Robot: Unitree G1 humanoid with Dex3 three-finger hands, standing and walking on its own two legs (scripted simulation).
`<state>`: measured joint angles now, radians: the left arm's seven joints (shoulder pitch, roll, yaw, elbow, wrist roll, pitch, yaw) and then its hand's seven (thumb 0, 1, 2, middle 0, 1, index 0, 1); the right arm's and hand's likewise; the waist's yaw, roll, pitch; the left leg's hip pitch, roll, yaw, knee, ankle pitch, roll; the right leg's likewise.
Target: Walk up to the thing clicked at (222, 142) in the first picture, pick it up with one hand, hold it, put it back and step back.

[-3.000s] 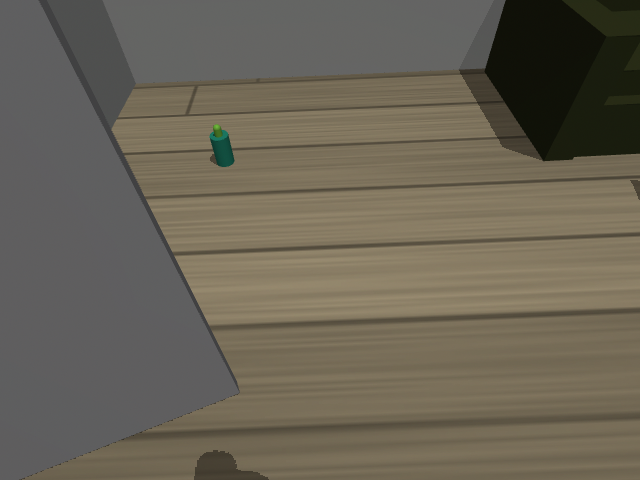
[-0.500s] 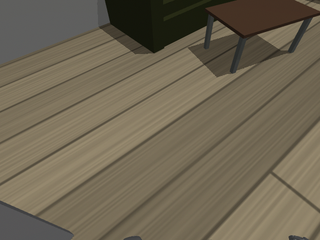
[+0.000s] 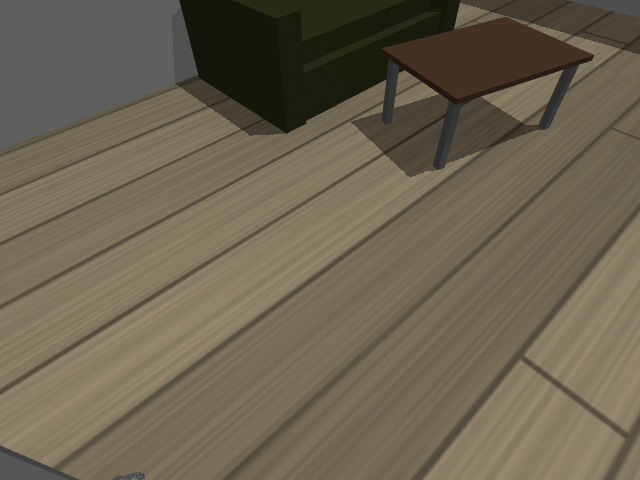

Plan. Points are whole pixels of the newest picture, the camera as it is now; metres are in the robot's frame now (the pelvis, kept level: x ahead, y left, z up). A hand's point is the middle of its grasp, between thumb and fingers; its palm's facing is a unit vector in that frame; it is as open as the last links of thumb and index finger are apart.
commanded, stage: walk up
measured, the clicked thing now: out of the picture +0.99 +1.45 -0.66
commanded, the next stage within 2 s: stand in 0.12 s
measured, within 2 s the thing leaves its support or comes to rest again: neither
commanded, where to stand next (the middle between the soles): +0.06 +0.02 m, yaw +2 degrees
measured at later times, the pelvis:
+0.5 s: pelvis -0.01 +0.00 +0.01, yaw +1 degrees
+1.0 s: pelvis +0.00 +0.00 +0.01, yaw +1 degrees
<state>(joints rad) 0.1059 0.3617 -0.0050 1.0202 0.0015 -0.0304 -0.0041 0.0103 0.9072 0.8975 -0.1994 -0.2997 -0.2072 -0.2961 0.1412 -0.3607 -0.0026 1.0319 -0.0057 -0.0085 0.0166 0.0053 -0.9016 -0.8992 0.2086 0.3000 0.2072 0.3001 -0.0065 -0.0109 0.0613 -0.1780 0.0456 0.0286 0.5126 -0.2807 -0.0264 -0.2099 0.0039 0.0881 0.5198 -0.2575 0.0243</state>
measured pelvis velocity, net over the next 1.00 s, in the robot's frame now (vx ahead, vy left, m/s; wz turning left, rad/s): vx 0.00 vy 0.00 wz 0.02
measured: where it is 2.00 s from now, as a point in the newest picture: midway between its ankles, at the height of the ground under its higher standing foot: outside the picture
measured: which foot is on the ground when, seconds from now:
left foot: down 0.00-1.00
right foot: down 0.00-1.00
